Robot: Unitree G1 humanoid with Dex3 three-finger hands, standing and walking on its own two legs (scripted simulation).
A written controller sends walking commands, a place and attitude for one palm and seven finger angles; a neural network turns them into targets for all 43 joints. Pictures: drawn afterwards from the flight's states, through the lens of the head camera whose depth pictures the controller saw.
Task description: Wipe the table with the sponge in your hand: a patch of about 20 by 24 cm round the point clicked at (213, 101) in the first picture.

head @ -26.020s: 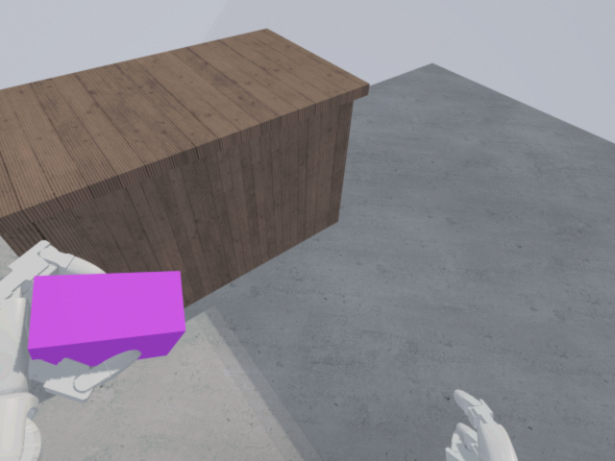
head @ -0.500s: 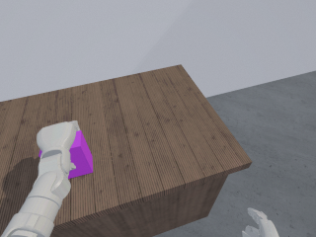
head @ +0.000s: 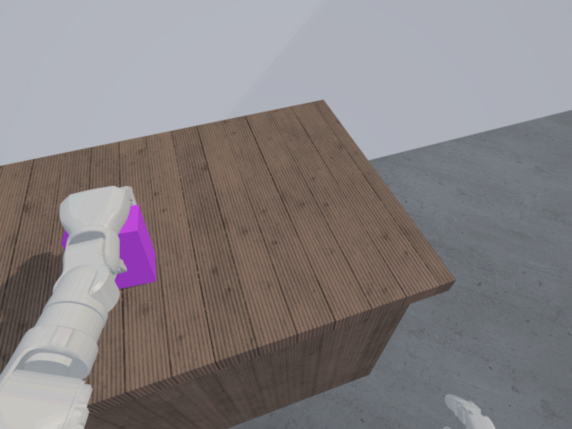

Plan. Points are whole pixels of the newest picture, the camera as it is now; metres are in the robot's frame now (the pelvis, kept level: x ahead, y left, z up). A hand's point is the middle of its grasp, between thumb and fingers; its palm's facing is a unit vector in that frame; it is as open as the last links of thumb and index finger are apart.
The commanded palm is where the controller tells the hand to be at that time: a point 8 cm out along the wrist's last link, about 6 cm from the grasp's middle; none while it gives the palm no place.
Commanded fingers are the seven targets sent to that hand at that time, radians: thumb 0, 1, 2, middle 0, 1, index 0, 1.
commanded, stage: wipe forward along the first lane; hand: left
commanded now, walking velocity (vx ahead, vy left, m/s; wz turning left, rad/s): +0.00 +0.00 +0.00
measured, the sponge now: (118, 258) +0.36 +0.31 +0.00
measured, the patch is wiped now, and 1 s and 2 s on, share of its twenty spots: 0.35 0.40 0.70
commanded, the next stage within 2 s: slide across to the middle lane in 0.42 s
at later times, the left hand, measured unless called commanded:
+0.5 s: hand (112, 210) +0.42 +0.32 +0.05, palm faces -0.12 +0.02 -0.99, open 10.2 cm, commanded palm +0.40 +0.31 +0.08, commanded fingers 0.00 0.10 1.30 -1.20 -1.60 -1.20 -1.60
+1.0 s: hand (138, 198) +0.44 +0.29 +0.06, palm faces -0.08 -0.01 -1.00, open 10.3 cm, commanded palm +0.43 +0.27 +0.11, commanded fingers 0.00 0.10 1.30 -1.20 -1.60 -1.20 -1.60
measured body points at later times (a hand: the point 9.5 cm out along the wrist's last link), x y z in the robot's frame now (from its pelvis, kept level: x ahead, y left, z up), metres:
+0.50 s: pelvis +0.01 +0.01 +0.00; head +0.05 +0.01 +0.44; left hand +0.42 +0.32 +0.11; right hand +0.11 -0.27 -0.13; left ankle +0.03 +0.11 -0.73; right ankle +0.00 -0.11 -0.73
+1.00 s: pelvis +0.02 +0.01 +0.00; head +0.06 +0.01 +0.45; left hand +0.44 +0.28 +0.11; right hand +0.14 -0.24 -0.13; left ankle +0.03 +0.11 -0.73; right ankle +0.00 -0.11 -0.73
